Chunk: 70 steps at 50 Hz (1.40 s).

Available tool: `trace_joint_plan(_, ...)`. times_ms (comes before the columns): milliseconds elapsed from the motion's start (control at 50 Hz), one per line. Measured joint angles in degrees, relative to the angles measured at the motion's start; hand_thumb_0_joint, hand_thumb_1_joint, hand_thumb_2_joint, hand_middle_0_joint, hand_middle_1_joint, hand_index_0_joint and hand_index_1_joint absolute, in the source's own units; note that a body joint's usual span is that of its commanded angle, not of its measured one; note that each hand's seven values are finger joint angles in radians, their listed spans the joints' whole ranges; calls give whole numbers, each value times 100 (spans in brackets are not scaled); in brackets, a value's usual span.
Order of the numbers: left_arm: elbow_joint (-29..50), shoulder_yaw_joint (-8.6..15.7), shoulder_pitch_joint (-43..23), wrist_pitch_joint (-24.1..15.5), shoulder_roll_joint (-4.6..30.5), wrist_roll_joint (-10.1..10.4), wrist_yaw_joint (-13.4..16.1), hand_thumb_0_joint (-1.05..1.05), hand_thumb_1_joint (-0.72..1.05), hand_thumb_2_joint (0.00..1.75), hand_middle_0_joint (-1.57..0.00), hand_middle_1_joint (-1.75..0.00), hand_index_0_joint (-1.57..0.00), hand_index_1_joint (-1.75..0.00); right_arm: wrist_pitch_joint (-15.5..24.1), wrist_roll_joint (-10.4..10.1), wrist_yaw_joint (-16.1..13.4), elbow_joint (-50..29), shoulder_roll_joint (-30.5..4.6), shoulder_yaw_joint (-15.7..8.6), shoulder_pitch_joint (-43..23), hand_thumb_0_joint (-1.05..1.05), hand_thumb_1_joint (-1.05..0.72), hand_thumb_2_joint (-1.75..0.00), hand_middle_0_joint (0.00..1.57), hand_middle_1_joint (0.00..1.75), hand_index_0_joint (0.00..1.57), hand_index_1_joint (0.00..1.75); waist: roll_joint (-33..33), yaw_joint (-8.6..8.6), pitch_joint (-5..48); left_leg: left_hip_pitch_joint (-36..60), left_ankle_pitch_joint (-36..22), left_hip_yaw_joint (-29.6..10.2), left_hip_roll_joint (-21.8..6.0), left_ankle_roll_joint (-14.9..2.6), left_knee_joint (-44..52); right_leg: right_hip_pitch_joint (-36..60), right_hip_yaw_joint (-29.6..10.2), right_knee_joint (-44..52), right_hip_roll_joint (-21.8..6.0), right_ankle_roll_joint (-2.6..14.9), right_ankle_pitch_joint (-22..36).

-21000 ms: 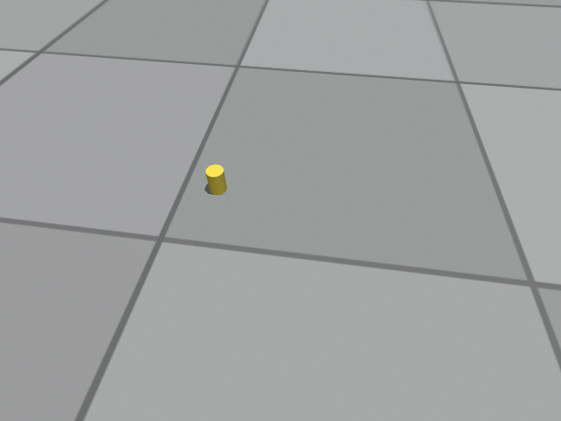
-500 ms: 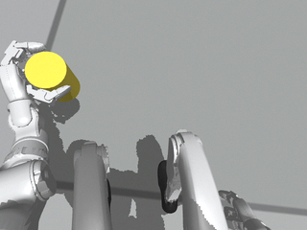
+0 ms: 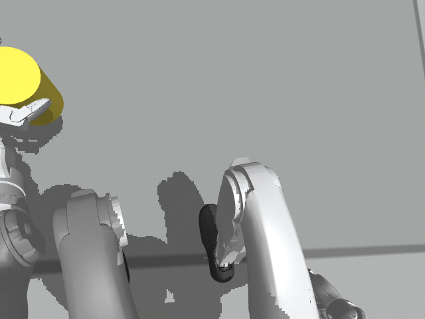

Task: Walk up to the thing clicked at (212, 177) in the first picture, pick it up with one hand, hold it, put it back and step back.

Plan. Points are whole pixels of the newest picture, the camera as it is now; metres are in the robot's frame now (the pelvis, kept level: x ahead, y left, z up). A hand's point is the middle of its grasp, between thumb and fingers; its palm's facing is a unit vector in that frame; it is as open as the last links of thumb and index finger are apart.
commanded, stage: crouch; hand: left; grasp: from the side
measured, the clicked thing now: (24, 91) +0.51 +0.24 -0.12
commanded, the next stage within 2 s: lower in 0.34 s
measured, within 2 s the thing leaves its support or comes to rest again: rests again in 1.80 s
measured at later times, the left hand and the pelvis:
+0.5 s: hand (16, 90) +0.51 +0.26 -0.13, palm faces +0.29 -0.96 -0.02, open 11.7 cm; pelvis +0.00 +0.01 -0.02, yaw -3 degrees
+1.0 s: hand (31, 99) +0.52 +0.25 -0.19, palm faces +0.30 -0.95 -0.03, open 11.7 cm; pelvis +0.00 +0.01 -0.02, yaw -6 degrees
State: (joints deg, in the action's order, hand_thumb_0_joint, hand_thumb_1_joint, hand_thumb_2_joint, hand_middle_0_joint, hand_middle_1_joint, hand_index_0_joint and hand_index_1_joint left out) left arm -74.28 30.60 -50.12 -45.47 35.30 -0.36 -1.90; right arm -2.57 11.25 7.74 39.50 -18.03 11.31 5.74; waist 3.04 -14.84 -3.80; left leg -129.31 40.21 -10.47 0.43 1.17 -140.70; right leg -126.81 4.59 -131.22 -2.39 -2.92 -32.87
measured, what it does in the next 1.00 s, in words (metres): stands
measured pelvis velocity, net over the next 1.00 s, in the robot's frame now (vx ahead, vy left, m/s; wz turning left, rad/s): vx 0.00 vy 0.01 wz -0.10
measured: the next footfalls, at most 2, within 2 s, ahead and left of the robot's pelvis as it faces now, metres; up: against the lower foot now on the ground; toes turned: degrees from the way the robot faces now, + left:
none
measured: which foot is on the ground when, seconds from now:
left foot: down 0.00-1.00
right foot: down 0.00-1.00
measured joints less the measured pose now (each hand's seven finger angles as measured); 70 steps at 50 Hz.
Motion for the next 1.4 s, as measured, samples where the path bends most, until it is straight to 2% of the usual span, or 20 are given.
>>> trace_joint_plan(500,-212,-51,-2,-311,665,25,104,-3,-61,102,-60,-99,-66,-102,-169,311,84,-331,-245,621,-453,0,-92,-91,20,30,20,30,330,-210,-615,-51,142,-357,41,-38,-480,147,270,-180,69,-115,-38)
trace_joint_plan(600,-554,-150,-85,-418,829,44,206,-3,-61,102,-60,-99,-66,-102,-199,362,97,-410,-263,807,-539,0,-93,-91,20,30,20,30,411,-275,-710,-31,146,-410,42,-44,-533,194,312,-184,85,-124,-23)
trace_joint_plan(780,-1065,-139,-187,-772,1301,-6,346,-3,-60,102,-60,-98,-66,-102,-216,537,93,-623,-290,1226,-753,0,-93,-91,20,30,20,30,680,-419,-965,21,165,-600,39,-37,-672,309,458,-177,145,-160,36)
trace_joint_plan(940,-1401,-249,-275,-981,1652,-71,443,-3,-60,102,-60,-99,-65,-102,-275,689,64,-754,-328,1549,-970,0,-92,-91,20,30,20,30,858,-492,-1167,85,211,-768,43,-36,-775,439,588,-148,192,-194,52)
trace_joint_plan(1180,-1745,-437,-405,-1251,2028,-74,583,-3,-60,102,-60,-99,-65,-102,-324,843,22,-814,-325,1892,-1212,0,-92,-90,20,30,20,30,1035,-548,-1343,139,281,-953,38,-56,-864,576,734,-76,251,-250,55)
trace_joint_plan(1400,-1944,-472,-403,-1431,2225,-50,656,-3,-60,102,-59,-99,-65,-102,-359,948,-12,-864,-342,2095,-1382,0,-91,-90,21,30,20,30,1122,-590,-1418,174,288,-1078,46,-58,-867,671,838,16,280,-270,79)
